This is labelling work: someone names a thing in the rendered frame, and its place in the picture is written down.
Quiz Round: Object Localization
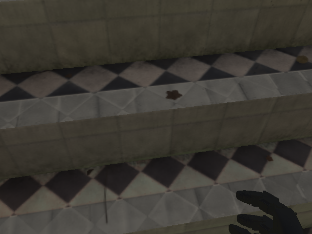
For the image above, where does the right robot hand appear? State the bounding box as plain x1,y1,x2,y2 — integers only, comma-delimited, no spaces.
228,190,305,234

